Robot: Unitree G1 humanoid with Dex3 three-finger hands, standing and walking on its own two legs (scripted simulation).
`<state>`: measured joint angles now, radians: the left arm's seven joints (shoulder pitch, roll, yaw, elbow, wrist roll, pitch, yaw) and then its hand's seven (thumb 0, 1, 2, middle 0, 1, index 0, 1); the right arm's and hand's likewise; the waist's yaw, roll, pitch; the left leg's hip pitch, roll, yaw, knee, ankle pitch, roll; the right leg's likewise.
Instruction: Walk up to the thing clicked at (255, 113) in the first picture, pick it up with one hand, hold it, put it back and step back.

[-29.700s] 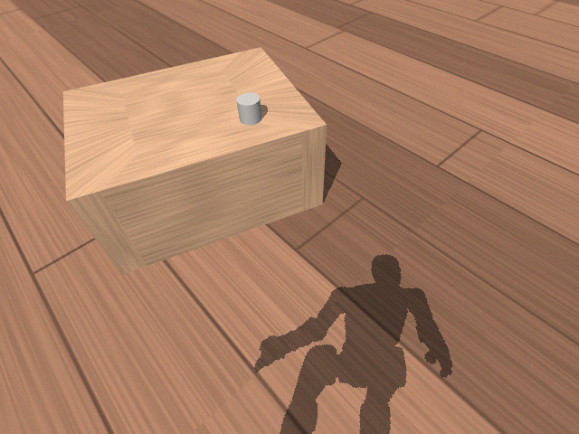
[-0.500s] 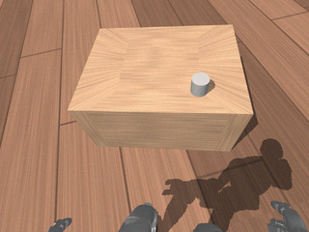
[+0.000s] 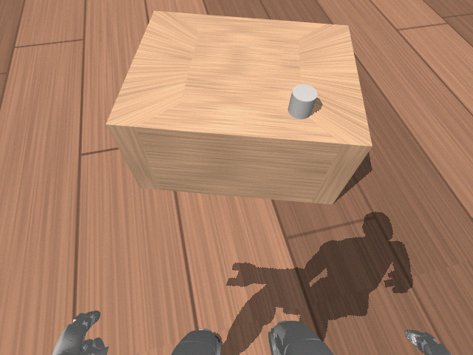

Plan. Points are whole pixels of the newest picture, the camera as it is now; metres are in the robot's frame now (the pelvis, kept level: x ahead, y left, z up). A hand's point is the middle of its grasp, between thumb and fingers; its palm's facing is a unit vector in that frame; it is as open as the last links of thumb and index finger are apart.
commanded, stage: step back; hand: right
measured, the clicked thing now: (302, 101) +0.90 -0.18 -0.27
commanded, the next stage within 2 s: stand in 1.76 s
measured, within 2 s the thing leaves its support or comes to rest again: neither
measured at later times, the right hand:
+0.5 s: hand out of the picture -0.09 -0.26 -0.17, palm faces -0.11 +0.91 -0.40, open 7.4 cm
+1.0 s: hand out of the picture -0.20 -0.29 -0.15, palm faces +0.00 +0.92 -0.38, open 7.4 cm
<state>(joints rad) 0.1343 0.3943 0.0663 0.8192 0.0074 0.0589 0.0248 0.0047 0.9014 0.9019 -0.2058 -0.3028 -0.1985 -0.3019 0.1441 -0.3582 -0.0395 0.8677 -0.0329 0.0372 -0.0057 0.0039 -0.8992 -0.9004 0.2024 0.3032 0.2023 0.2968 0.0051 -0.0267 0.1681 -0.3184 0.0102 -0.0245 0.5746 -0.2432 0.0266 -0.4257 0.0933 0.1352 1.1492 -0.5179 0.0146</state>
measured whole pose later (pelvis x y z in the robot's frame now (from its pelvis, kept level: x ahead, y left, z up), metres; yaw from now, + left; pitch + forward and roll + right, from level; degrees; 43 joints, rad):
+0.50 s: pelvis -0.17 +0.00 -0.02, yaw +2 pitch -2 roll +3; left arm 0.07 0.42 0.07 0.77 0.03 0.06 0.02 0.00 0.90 0.90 -0.21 -0.30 -0.20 -0.30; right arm 0.18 -0.37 -0.04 0.91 -0.03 0.04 -0.02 0.00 -0.90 -0.90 0.20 0.30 0.20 0.30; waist 0.02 -0.06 0.21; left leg -0.24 -0.07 -0.01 0.66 -0.38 0.01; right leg -0.45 -0.10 0.03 0.75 -0.27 0.01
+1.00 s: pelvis -0.28 -0.01 -0.01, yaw -2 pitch -2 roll +0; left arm 0.24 0.34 0.05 0.96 0.05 0.01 -0.02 0.01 0.90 0.90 -0.21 -0.30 -0.20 -0.30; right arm 0.22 -0.41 -0.05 0.94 -0.02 0.02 0.01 0.00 -0.90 -0.90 0.20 0.30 0.20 0.30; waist 0.03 0.03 0.04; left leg -0.37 -0.02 -0.07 0.81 -0.43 0.00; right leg -0.22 0.00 0.04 0.60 -0.35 0.00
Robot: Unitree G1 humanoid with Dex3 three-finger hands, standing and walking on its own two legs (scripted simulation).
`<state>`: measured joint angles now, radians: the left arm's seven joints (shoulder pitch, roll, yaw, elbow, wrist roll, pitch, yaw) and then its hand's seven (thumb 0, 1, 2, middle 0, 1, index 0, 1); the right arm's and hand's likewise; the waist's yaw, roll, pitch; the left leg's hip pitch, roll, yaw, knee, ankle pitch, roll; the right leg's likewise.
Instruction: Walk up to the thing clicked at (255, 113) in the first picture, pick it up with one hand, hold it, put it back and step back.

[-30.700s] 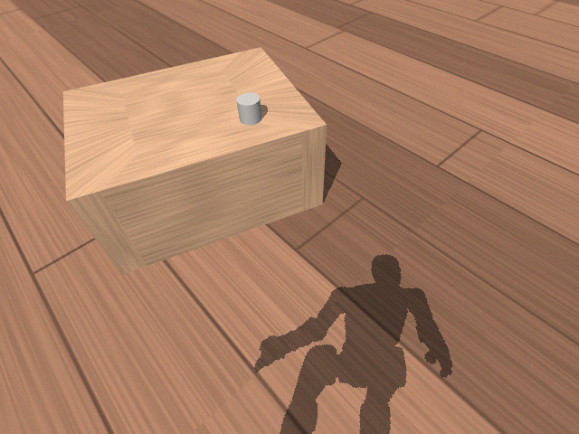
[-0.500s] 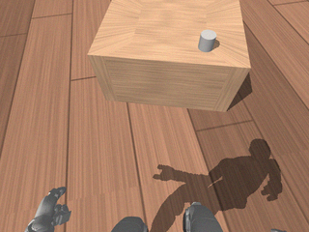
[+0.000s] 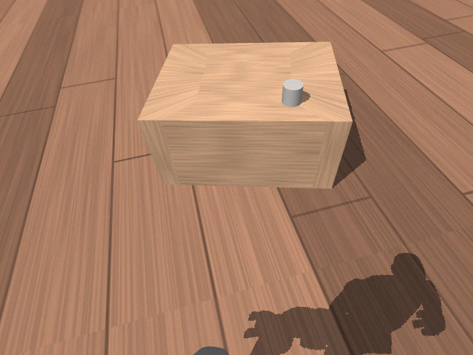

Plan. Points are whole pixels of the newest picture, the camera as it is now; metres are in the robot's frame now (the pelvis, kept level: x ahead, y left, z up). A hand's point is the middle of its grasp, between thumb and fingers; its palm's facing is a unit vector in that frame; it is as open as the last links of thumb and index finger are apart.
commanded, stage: step back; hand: right
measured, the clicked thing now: (292, 93) +1.18 -0.12 -0.27
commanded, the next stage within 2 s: stand in 0.76 s
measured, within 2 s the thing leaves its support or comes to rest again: neither
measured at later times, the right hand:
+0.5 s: hand out of the picture +0.08 -0.27 -0.15, palm faces -0.06 +0.93 -0.37, open 7.4 cm
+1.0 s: hand (391, 347) +0.17 -0.23 -0.13, palm faces -0.07 +0.94 -0.34, open 7.4 cm
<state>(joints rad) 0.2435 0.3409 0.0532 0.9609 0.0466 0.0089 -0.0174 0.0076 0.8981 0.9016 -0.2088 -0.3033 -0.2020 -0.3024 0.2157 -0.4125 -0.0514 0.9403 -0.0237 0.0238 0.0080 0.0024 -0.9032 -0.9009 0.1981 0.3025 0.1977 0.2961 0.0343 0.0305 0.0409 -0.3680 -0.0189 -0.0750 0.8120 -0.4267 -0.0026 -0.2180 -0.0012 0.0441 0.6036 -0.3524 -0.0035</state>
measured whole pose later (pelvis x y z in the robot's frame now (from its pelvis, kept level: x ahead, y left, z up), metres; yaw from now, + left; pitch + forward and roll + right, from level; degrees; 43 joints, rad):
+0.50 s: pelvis +0.02 +0.00 +0.00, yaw +3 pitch -3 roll +0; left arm 0.12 0.35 0.04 0.99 0.03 -0.01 -0.01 0.00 0.90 0.90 -0.21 -0.30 -0.20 -0.30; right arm 0.24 -0.38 -0.04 1.01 -0.02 0.00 0.00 0.00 -0.90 -0.90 0.20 0.30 0.20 0.30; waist 0.00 0.01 0.04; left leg -0.28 0.00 -0.04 0.73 -0.48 0.01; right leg -0.27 -0.04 -0.04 0.60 -0.28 0.00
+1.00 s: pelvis +0.04 +0.01 +0.02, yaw +3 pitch -2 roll +0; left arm 0.07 0.35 0.00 1.11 0.00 0.00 -0.01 0.01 0.90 0.90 -0.20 -0.30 -0.20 -0.30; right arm 0.06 -0.34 0.00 1.09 -0.01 -0.02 0.00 0.00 -0.90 -0.90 0.20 0.30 0.20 0.30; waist 0.02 -0.01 0.07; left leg -0.11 0.00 0.00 0.39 -0.24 0.00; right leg -0.14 -0.06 -0.03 0.39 -0.21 0.04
